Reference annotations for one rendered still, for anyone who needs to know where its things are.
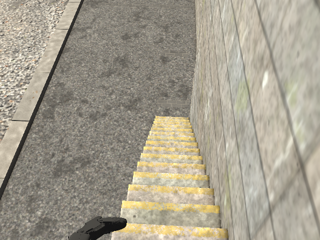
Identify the left robot hand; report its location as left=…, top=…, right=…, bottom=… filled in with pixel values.
left=68, top=216, right=127, bottom=240

